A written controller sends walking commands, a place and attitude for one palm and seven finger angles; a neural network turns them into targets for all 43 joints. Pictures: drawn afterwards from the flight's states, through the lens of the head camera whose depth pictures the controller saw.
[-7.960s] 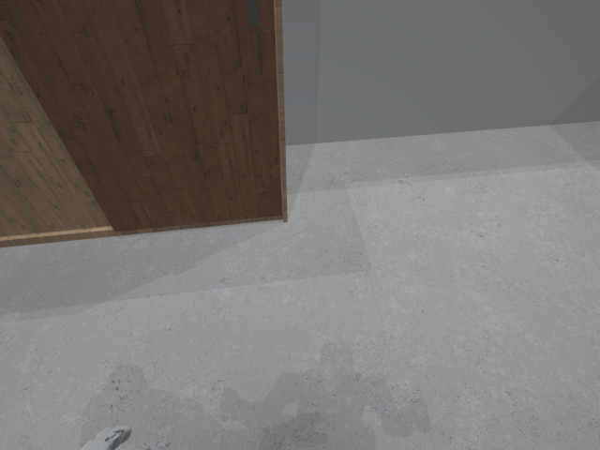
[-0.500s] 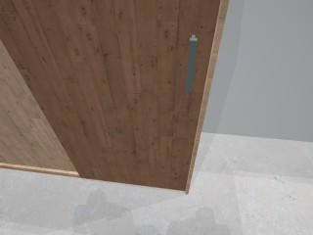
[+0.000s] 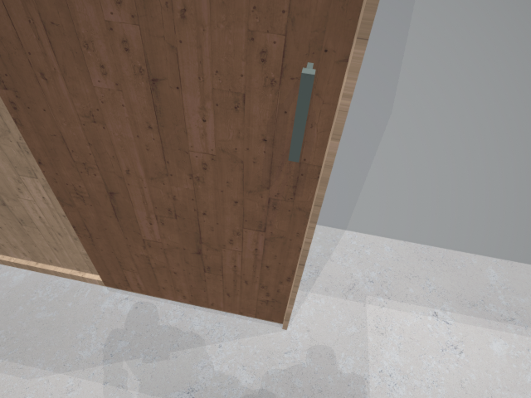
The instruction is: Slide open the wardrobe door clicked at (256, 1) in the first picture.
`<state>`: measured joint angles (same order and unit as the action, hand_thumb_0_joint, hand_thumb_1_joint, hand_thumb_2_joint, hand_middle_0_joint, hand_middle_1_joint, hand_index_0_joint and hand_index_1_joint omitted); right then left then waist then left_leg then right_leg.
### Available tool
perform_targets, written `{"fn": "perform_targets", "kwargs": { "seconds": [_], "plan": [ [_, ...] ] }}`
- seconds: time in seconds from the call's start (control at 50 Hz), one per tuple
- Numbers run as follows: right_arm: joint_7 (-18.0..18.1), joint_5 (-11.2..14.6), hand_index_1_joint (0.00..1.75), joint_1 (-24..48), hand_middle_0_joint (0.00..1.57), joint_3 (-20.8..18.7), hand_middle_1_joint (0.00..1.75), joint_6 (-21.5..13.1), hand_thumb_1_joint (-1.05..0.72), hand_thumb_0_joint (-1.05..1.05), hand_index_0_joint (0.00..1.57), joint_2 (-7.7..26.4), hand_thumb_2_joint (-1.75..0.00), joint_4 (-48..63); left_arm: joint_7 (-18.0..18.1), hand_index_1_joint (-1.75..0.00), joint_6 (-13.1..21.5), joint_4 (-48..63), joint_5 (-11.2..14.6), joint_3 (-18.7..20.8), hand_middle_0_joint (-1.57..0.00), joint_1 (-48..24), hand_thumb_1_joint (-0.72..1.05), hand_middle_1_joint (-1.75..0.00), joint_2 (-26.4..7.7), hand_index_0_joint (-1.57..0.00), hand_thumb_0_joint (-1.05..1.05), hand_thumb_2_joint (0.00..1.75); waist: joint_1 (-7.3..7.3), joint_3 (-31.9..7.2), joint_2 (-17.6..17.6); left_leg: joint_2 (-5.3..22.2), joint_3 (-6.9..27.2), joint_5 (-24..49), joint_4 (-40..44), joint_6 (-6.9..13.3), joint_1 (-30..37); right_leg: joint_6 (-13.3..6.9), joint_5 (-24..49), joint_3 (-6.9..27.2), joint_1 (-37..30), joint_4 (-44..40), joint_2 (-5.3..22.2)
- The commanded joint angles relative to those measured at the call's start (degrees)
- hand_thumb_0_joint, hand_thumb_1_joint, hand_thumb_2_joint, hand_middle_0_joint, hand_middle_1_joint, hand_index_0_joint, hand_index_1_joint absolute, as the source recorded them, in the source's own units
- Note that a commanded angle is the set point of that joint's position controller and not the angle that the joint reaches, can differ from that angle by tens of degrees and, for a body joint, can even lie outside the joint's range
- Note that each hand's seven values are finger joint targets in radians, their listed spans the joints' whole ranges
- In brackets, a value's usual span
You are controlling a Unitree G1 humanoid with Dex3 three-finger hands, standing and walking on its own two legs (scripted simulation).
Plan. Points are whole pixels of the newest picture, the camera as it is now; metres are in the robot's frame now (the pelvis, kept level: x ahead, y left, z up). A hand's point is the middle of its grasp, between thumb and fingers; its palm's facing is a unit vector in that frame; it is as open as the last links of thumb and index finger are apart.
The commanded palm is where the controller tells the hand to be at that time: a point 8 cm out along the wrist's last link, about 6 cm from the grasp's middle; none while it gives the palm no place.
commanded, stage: look again from close up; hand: right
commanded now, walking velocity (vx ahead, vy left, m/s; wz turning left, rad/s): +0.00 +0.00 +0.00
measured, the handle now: (301, 114) +0.54 -0.02 +0.18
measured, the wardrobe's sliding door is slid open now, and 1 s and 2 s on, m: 0.00 0.00 0.00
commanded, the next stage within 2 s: none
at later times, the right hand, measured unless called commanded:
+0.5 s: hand out of the picture -0.07 -0.16 -0.18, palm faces +0.04 +0.99 -0.15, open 7.4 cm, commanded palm none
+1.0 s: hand out of the picture -0.09 -0.13 -0.17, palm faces +0.06 +0.98 -0.17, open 7.4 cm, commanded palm none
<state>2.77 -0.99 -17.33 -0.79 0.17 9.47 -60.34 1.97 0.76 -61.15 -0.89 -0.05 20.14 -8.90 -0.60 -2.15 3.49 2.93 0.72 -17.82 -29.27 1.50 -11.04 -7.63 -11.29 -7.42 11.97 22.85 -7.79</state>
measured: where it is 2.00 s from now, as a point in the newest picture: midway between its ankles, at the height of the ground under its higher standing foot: outside the picture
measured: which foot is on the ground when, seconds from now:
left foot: down 0.00-1.00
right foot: down 0.00-1.00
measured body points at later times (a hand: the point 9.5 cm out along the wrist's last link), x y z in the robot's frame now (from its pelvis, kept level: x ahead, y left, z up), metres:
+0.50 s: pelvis -0.02 -0.01 +0.00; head -0.01 -0.02 +0.45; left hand -0.01 +0.22 -0.15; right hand -0.07 -0.21 -0.16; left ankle -0.02 +0.16 -0.73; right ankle +0.02 +0.00 -0.73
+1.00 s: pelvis -0.03 +0.02 +0.00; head -0.03 +0.02 +0.45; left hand -0.03 +0.24 -0.16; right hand -0.10 -0.19 -0.15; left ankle -0.02 +0.16 -0.73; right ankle +0.02 +0.00 -0.73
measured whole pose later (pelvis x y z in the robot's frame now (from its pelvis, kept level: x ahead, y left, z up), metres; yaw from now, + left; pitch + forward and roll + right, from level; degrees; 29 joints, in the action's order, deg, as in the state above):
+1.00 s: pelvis -0.03 +0.02 +0.00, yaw -1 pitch -1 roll +0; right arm 2.5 -1.6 -23.9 0.1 0.3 6.6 -64.1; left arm 1.2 0.0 -64.2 -0.5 0.7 16.9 -8.2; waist 0.7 0.2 -0.5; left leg 2.8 0.0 -14.3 -27.4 0.3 -12.8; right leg -5.9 -5.7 -6.6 11.9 16.8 -7.7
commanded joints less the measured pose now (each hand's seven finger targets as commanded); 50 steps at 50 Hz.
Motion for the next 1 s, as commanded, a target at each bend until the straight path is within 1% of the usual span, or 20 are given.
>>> {"fn": "perform_targets", "kwargs": {
  "seconds": [0.0,0.02,0.06,0.12,0.2,0.24,0.34,0.4,0.42,0.46,0.56,0.6,0.64,0.68,0.7,0.76,0.86,0.92,0.94,0.98],
  "plan": [
    [0.6,0.47,0.3,-7.37,0.2,-0.33,0.3,-1.08,-0.9,0.0,0.2,3.78,-0.9,0.05,0.42,-0.3,0.92,2.23,0.17,0.94,-0.2,1.24,0.9,-0.3,-6.68,-0.2,0.0,0.9,1.11,5.03,-7.75,1.28,1.5,4.3,4.44,2.0,-2.93,11.62,12.18,15.85,-3.15,-7.64,14.69],
    [0.59,0.37,0.3,-6.42,0.2,-0.21,0.3,-1.27,-0.9,0.0,0.2,3.65,-0.9,0.15,0.28,-0.3,1.12,1.91,0.13,0.81,-0.2,1.7,0.9,-0.3,-6.33,-0.2,0.0,0.9,0.48,4.35,-7.77,1.66,2.03,5.53,3.99,2.02,-3.42,10.59,13.49,15.24,-4.26,-6.85,14.54],
    [0.56,0.38,0.3,-5.23,0.2,-0.01,0.3,-1.06,-0.9,0.0,0.2,3.77,-0.9,0.76,0.18,-0.3,1.25,1.36,-0.01,0.57,-0.2,2.07,0.9,-0.3,-6.62,-0.2,0.0,0.9,-0.08,4.57,-6.22,1.87,2.56,4.48,3.31,1.52,-4.08,9.44,9.78,15.49,-4.26,-7.75,14.8],
    [0.58,0.07,0.3,-6.15,0.2,0.03,0.3,-0.47,-0.9,0.0,0.2,4.24,-0.9,0.45,0.25,-0.3,1.07,1.15,-0.03,0.78,-0.2,1.23,0.9,-0.3,-7.59,-0.2,0.0,0.9,0.16,5.26,-3.0,0.99,1.41,2.19,1.44,0.87,-5.16,10.25,4.61,17.66,-4.17,-10.86,15.69],
    [0.51,-0.16,0.3,-8.7,0.2,0.1,0.3,0.12,-0.9,0.0,0.2,4.14,-0.9,-0.99,0.53,-0.3,0.65,1.29,0.15,1.04,-0.2,-0.54,0.9,-0.3,-7.91,-0.2,0.0,0.9,0.96,6.87,-0.81,0.62,0.21,0.24,1.43,0.37,-5.55,11.81,0.5,17.91,-3.41,-14.34,16.21],
    [0.45,-0.27,0.3,-8.91,0.2,0.39,0.3,-0.12,-0.9,0.0,0.2,3.93,-0.9,-1.58,0.38,-0.3,0.69,0.99,0.32,0.94,-0.2,-0.86,0.9,-0.3,-7.59,-0.2,0.0,0.9,0.72,7.0,-3.06,1.42,1.42,2.26,3.15,0.6,-4.85,10.41,-2.39,17.44,-2.67,-13.68,16.01],
    [0.31,-0.33,0.3,-9.58,0.2,0.63,0.3,-0.25,-0.9,0.0,0.2,3.16,-0.9,-2.3,0.39,-0.3,0.71,0.28,0.38,1.02,-0.2,-0.5,0.9,-0.3,-7.46,-0.2,0.0,0.9,0.41,6.74,-3.26,1.48,1.52,2.77,3.3,0.52,-5.12,10.15,-5.15,17.45,-2.99,-14.38,15.95],
    [0.29,-0.38,0.3,-10.95,0.2,0.58,0.3,0.1,-0.9,0.0,0.2,2.98,-0.9,-2.99,0.47,-0.3,0.49,-0.03,0.48,1.18,-0.2,-0.76,0.9,-0.3,-7.36,-0.2,0.0,0.9,0.84,7.37,-1.47,1.11,0.48,1.34,2.36,0.24,-5.27,10.97,-8.92,18.14,-1.95,-16.31,16.12],
    [0.35,-0.5,0.3,-11.22,0.2,0.55,0.3,-0.07,-0.9,0.0,0.2,3.2,-0.9,-3.09,0.48,-0.3,0.44,-0.04,0.52,1.21,-0.2,-0.92,0.9,-0.3,-7.21,-0.2,0.0,0.9,1.02,7.02,-2.8,1.24,0.45,1.95,3.24,0.35,-4.38,10.75,-7.51,17.93,-1.58,-15.77,15.98],
    [0.36,-0.4,0.3,-12.04,0.2,0.5,0.3,-0.15,-0.9,0.0,0.2,2.85,-0.9,-3.47,0.51,-0.3,0.5,-0.08,0.49,1.28,-0.2,-1.19,0.9,-0.3,-7.12,-0.2,0.0,0.9,1.16,6.18,-2.23,1.17,0.28,2.28,3.67,0.4,-4.18,11.62,-5.92,17.32,-2.74,-15.82,15.5],
    [0.38,-0.38,0.3,-11.57,0.2,0.62,0.3,-0.21,-0.9,0.0,0.2,2.13,-0.9,-3.68,0.38,-0.3,0.31,-0.9,0.47,1.4,-0.2,-0.35,0.9,-0.3,-6.41,-0.2,0.0,0.9,0.74,7.51,-3.57,1.44,0.66,2.21,3.83,0.39,-4.84,10.63,-8.89,17.49,-1.63,-15.86,15.7],
    [0.42,-0.36,0.3,-12.79,0.2,0.49,0.3,0.01,-0.9,0.0,0.2,2.17,-0.9,-3.97,0.43,-0.3,0.07,-0.92,0.46,1.61,-0.2,-0.67,0.9,-0.3,-6.75,-0.2,0.0,0.9,1.26,8.0,-2.58,0.87,-0.46,1.11,3.39,0.25,-4.52,11.73,-10.68,17.81,-0.63,-17.41,15.74],
    [0.45,-0.47,0.3,-13.37,0.2,0.35,0.3,-0.08,-0.9,0.0,0.2,2.36,-0.9,-4.17,0.35,-0.3,0.01,-0.97,0.48,1.62,-0.2,-0.98,0.9,-0.3,-6.4,-0.2,0.0,0.9,1.45,7.8,-3.04,1.05,-0.19,1.55,4.09,0.42,-3.67,11.45,-10.75,17.32,0.01,-16.98,15.43],
    [0.46,-0.39,0.3,-14.22,0.2,0.23,0.3,-0.11,-0.9,0.0,0.2,2.23,-0.9,-4.26,0.33,-0.3,-0.1,-0.97,0.47,1.76,-0.2,-1.07,0.9,-0.3,-6.38,-0.2,0.0,0.9,1.69,7.69,-2.89,0.87,-0.7,1.09,4.43,0.47,-3.4,12.29,-10.53,16.86,-0.14,-17.4,14.99],
    [0.48,-0.43,0.3,-14.28,0.2,0.15,0.3,-0.15,-0.9,0.0,0.2,2.24,-0.9,-4.29,0.28,-0.3,-0.15,-1.03,0.46,1.84,-0.2,-1.14,0.9,-0.3,-6.21,-0.2,0.0,0.9,1.68,7.81,-3.51,0.94,-0.66,1.11,4.54,0.51,-3.43,12.18,-10.77,16.72,-0.08,-17.32,15.0],
    [0.4,-0.38,0.3,-12.36,0.2,0.46,0.3,-0.47,-0.9,0.0,0.2,1.71,-0.9,-3.61,0.04,-0.3,-0.05,-1.48,0.4,1.69,-0.2,-0.1,0.9,-0.3,-5.81,-0.2,0.0,0.9,0.8,8.11,-6.01,1.57,1.12,0.79,4.62,0.72,-5.02,9.29,-12.48,17.17,0.13,-15.71,15.4],
    [0.37,-0.52,0.3,-13.26,0.2,0.31,0.3,-0.2,-0.9,0.0,0.2,1.68,-0.9,-3.65,-0.07,-0.3,-0.03,-1.52,0.35,1.89,-0.2,-0.47,0.9,-0.3,-6.03,-0.2,0.0,0.9,1.21,7.77,-3.14,0.8,0.49,-0.11,2.86,0.71,-4.77,9.08,-16.72,18.41,2.22,-17.03,16.12],
    [0.27,-0.67,0.3,-13.97,0.2,0.29,0.3,-0.3,-0.9,0.0,0.2,1.69,-0.9,-3.78,-0.2,-0.3,-0.1,-1.18,0.31,1.9,-0.2,-1.03,0.9,-0.3,-6.04,-0.2,0.0,0.9,1.59,8.33,-4.73,0.84,0.88,-0.15,3.86,1.01,-3.89,8.18,-17.05,18.07,4.27,-16.49,15.83],
    [0.18,-0.58,0.3,-13.55,0.2,0.39,0.3,-0.42,-0.9,0.0,0.2,1.52,-0.9,-3.69,-0.25,-0.3,-0.06,-1.17,0.25,1.86,-0.2,-0.9,0.9,-0.3,-6.01,-0.2,0.0,0.9,1.29,8.18,-4.91,0.89,1.45,-0.68,4.21,1.16,-4.43,8.06,-16.74,17.69,4.06,-16.25,15.48],
    [0.11,-0.51,0.3,-13.4,0.2,0.33,0.3,-0.53,-0.9,0.0,0.2,1.48,-0.9,-3.62,-0.23,-0.3,0.06,-1.28,0.2,1.88,-0.2,-0.45,0.9,-0.3,-5.96,-0.2,0.0,0.9,0.99,7.71,-3.17,0.74,1.54,-0.93,3.98,1.27,-5.32,8.35,-16.4,17.77,2.98,-16.37,15.3]
  ]
}}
